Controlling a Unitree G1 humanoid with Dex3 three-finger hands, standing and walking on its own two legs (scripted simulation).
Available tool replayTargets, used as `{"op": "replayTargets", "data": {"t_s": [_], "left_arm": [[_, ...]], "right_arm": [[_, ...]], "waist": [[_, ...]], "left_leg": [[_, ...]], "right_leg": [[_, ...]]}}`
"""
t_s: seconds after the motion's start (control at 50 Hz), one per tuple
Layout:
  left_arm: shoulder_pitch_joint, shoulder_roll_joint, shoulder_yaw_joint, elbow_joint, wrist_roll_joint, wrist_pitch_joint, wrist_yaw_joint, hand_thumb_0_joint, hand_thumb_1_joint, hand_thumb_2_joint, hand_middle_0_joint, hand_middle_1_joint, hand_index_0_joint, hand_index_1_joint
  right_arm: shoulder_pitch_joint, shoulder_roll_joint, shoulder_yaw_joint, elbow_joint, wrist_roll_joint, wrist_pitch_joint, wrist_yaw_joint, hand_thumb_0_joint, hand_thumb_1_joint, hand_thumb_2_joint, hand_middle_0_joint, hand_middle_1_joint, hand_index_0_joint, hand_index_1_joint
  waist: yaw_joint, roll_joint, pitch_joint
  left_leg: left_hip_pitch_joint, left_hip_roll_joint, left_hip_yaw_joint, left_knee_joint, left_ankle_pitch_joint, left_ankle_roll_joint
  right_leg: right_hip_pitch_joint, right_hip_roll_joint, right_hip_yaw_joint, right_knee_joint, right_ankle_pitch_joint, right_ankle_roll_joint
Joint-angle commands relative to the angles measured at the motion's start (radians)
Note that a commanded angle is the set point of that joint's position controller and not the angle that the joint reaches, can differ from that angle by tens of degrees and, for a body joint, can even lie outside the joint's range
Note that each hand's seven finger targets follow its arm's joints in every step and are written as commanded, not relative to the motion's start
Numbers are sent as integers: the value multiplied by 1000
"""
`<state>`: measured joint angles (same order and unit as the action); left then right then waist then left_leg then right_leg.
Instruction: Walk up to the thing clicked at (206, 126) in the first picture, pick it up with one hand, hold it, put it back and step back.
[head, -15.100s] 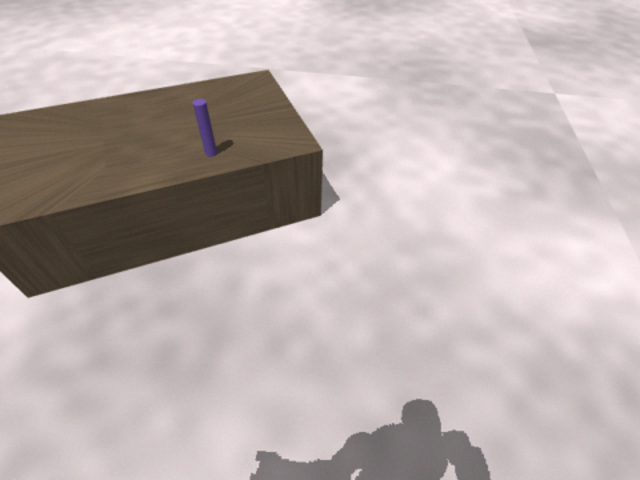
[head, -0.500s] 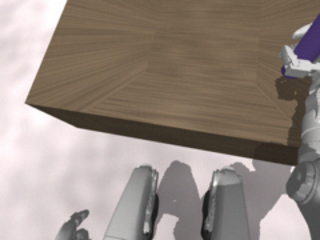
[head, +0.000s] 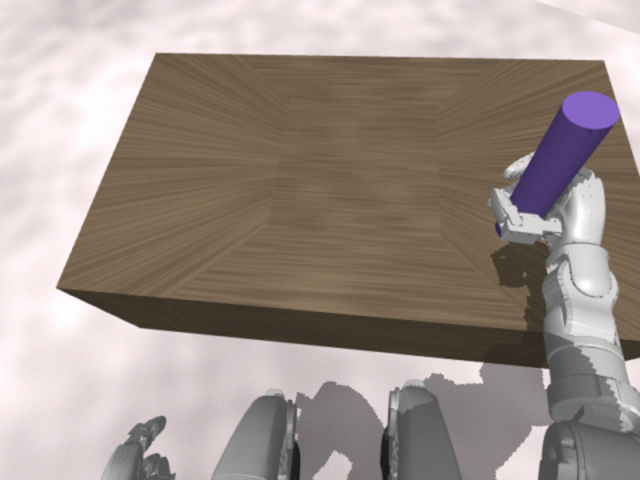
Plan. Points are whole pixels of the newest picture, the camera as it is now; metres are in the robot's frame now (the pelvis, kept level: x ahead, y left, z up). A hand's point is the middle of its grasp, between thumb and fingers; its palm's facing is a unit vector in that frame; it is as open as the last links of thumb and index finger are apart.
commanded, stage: lift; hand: right
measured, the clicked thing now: (542, 182) +0.43 -0.23 +0.08
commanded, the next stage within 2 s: hold in 1.00 s
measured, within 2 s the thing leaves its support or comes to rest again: neither
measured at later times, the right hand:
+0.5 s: hand (542, 210) +0.38 -0.20 +0.10, palm faces +0.13 +0.99 +0.00, open 6.0 cm
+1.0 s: hand (535, 204) +0.37 -0.18 +0.13, palm faces +0.12 +0.99 +0.01, open 6.0 cm
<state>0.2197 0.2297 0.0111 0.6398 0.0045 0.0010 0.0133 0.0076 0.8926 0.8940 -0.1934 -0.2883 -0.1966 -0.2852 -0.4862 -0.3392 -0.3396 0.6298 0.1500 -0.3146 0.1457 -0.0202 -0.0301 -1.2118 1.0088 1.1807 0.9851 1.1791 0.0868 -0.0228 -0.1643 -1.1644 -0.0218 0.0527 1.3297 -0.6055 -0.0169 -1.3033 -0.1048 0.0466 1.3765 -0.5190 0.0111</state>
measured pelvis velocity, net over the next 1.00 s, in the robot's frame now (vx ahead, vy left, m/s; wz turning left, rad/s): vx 0.03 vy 0.01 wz -0.04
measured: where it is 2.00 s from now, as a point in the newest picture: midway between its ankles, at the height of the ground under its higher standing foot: outside the picture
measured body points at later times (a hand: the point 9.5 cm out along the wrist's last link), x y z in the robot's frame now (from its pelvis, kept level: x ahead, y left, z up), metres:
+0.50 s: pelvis +0.01 +0.00 +0.06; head +0.10 -0.02 +0.50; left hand +0.15 +0.25 -0.04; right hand +0.36 -0.26 +0.11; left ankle +0.01 +0.14 -0.60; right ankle +0.06 -0.13 -0.60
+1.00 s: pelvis +0.03 +0.01 +0.09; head +0.09 +0.00 +0.53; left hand +0.16 +0.25 -0.02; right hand +0.36 -0.23 +0.14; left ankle +0.01 +0.14 -0.60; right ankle +0.06 -0.13 -0.60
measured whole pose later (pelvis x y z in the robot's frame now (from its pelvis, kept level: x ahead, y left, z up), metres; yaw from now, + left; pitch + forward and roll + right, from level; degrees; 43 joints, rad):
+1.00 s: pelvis +0.03 +0.01 +0.09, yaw -2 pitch +12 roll +2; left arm 0.23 0.22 0.01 0.66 0.00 -0.02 0.04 0.01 0.91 0.88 -0.19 -0.29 -0.20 -0.28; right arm -0.18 -0.20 -0.19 0.45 0.18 -0.37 0.11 -0.02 -0.03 -1.21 1.01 1.18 0.99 1.18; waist 0.03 -0.01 -0.08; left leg -0.64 0.00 0.02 0.92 -0.49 -0.01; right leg -0.75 -0.08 -0.01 0.94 -0.40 0.02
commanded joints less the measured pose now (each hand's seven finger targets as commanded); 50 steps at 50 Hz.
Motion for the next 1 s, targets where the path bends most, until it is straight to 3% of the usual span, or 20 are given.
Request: {"op": "replayTargets", "data": {"t_s": [0.0, 0.04, 0.06, 0.1, 0.16, 0.22, 0.24, 0.28, 0.32, 0.4, 0.42, 0.5, 0.62, 0.68, 0.72, 0.76, 0.82, 0.9, 0.94, 0.98], "left_arm": [[78, 176, 68, -74, -8, -40, 15, 0, 879, 901, -196, -290, -193, -293], [73, 161, 63, -81, -8, -47, 17, 0, 878, 905, -197, -291, -192, -296], [78, 163, 65, -75, -7, -50, 15, 0, 880, 903, -196, -290, -192, -295], [59, 165, 65, -79, -7, -56, 17, 0, 883, 900, -195, -292, -193, -294], [56, 164, 64, -82, -5, -59, 19, 0, 884, 899, -194, -290, -192, -292], [58, 158, 63, -77, -4, -65, 20, 0, 892, 891, -193, -291, -195, -288], [55, 159, 62, -79, -5, -66, 22, 0, 897, 888, -192, -291, -197, -287], [55, 151, 60, -79, -3, -67, 22, 0, 892, 892, -192, -290, -193, -289], [33, 153, 57, -86, -6, -68, 23, 0, 897, 888, -193, -292, -197, -288], [29, 150, 54, -92, -9, -71, 29, 0, 906, 881, -190, -293, -199, -284], [34, 147, 54, -90, -7, -72, 29, 0, 905, 881, -189, -290, -197, -282], [38, 144, 50, -88, -10, -71, 33, 0, 906, 879, -189, -291, -198, -282], [29, 144, 51, -94, -11, -64, 35, 0, 907, 876, -188, -289, -197, -280], [25, 138, 49, -102, -13, -66, 38, 0, 904, 878, -188, -289, -195, -281], [26, 139, 51, -89, -10, -65, 37, 0, 904, 878, -188, -289, -195, -282], [28, 135, 50, -97, -13, -66, 38, 0, 910, 874, -186, -288, -195, -278], [29, 138, 53, -89, -12, -64, 38, 0, 909, 873, -187, -288, -196, -278], [29, 135, 53, -83, -13, -62, 38, 0, 911, 873, -188, -289, -197, -279], [20, 134, 51, -91, -13, -61, 36, 0, 908, 876, -188, -289, -196, -281], [18, 137, 53, -90, -14, -56, 36, 0, 914, 872, -188, -291, -199, -279]], "right_arm": [[-237, -115, 33, -236, 25, -68, -9, 0, -580, -1333, 1409, 1443, 1413, 1443], [-254, -151, 0, -300, 27, -78, -19, 0, -559, -1312, 1386, 1420, 1390, 1420], [-211, -112, 25, -251, 27, -76, -18, 0, -551, -1311, 1385, 1421, 1390, 1421], [-195, -97, 35, -269, 28, -82, -21, 0, -576, -1327, 1398, 1437, 1404, 1436], [-196, -120, 21, -327, 30, -104, -29, 0, -573, -1319, 1389, 1427, 1394, 1427], [-139, -58, 64, -294, 35, -101, -23, 0, -544, -1318, 1381, 1429, 1390, 1429], [-144, -95, 36, -317, 36, -106, -27, 0, -540, -1315, 1384, 1430, 1392, 1429], [-106, -53, 71, -307, 31, -108, -29, 0, -545, -1325, 1391, 1440, 1400, 1439], [-119, -74, 58, -339, 36, -114, -33, 0, -548, -1326, 1385, 1437, 1395, 1437], [-85, -44, 83, -352, 42, -122, -31, 0, -551, -1305, 1373, 1418, 1381, 1418], [-70, -53, 76, -360, 42, -124, -32, 0, -559, -1311, 1379, 1424, 1387, 1424], [-27, -32, 91, -361, 46, -123, -34, 0, -543, -1309, 1381, 1427, 1390, 1427], [-24, -24, 99, -381, 46, -126, -37, 0, -576, -1309, 1393, 1429, 1399, 1429], [7, -9, 111, -380, 48, -123, -35, 0, -590, -1307, 1392, 1425, 1396, 1425], [6, -26, 93, -391, 48, -124, -38, 0, -583, -1301, 1386, 1420, 1391, 1420], [16, -7, 106, -391, 51, -123, -37, 0, -601, -1305, 1401, 1429, 1404, 1428], [29, -18, 93, -392, 52, -124, -37, 0, -580, -1308, 1400, 1433, 1405, 1433], [61, 9, 118, -369, 51, -121, -33, 0, -592, -1315, 1399, 1435, 1405, 1435], [29, -15, 104, -439, 53, -129, -37, 0, -596, -1327, 1411, 1448, 1417, 1448], [59, -2, 112, -394, 49, -124, -33, 0, -624, -1331, 1424, 1454, 1428, 1454]], "waist": [[1, -106, -405], [-8, -93, -418], [2, -74, -399], [-1, -83, -343], [-18, -81, -361], [-11, -62, -343], [-24, -62, -335], [-18, -56, -326], [-31, -75, -287], [-22, -46, -272], [-35, -61, -300], [-38, -33, -291], [-39, -36, -258], [-41, -11, -252], [-54, -33, -239], [-42, 2, -254], [-50, 0, -260], [-48, 20, -237], [-60, -7, -268], [-54, -1, -238]], "left_leg": [[190, -20, 8, -237, 316, 46], [259, -16, -2, -268, 346, 42], [266, -16, 0, -274, 357, 41], [276, -14, -1, -307, 304, 43], [321, -12, -2, -333, 310, 44], [349, -11, -1, -355, 358, 40], [366, -11, -4, -367, 354, 40], [393, -8, -4, -384, 362, 38], [389, -8, -7, -407, 312, 41], [412, -8, -6, -437, 313, 38], [435, -4, -10, -437, 347, 37], [471, -5, -8, -451, 415, 33], [487, -4, -7, -481, 387, 35], [527, 1, -17, -501, 428, 29], [537, 4, -20, -509, 421, 29], [557, 5, -20, -516, 450, 24], [572, 7, -22, -518, 489, 22], [598, 12, -34, -536, 537, 11], [600, 10, -28, -530, 523, 19], [589, 9, -25, -537, 510, 20]], "right_leg": [[553, 36, 12, -246, 260, -24], [561, 43, -2, -260, 273, -27], [564, 44, -1, -270, 281, -29], [571, 48, -3, -314, 226, -25], [625, 51, -6, -349, 233, -21], [662, 53, -11, -366, 282, -22], [663, 54, -13, -378, 278, -21], [675, 58, -17, -396, 279, -22], [684, 58, -19, -428, 231, -16], [716, 59, -21, -453, 225, -18], [736, 61, -27, -449, 260, -17], [775, 61, -29, -461, 337, -19], [795, 59, -30, -503, 313, -17], [804, 65, -42, -503, 340, -22], [797, 68, -47, -512, 333, -20], [805, 68, -48, -509, 353, -25], [825, 68, -50, -512, 396, -26], [818, 71, -61, -507, 410, -33], [859, 69, -55, -523, 426, -27], [861, 68, -55, -530, 422, -26]]}}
